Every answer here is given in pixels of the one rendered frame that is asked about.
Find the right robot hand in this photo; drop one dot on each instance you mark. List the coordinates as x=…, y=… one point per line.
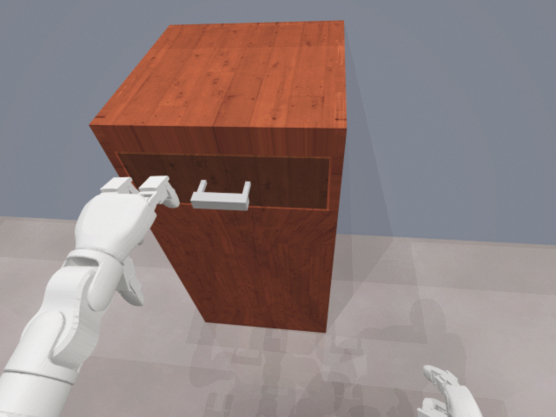
x=459, y=400

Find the cabinet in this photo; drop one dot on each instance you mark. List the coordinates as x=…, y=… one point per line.
x=274, y=89

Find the left robot hand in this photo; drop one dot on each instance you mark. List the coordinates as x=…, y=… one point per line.
x=115, y=222

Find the handle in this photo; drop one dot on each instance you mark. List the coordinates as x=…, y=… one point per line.
x=227, y=201

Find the robot left forearm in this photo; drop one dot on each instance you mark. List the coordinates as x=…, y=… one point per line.
x=39, y=376

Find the drawer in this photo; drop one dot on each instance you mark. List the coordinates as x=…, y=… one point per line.
x=276, y=181

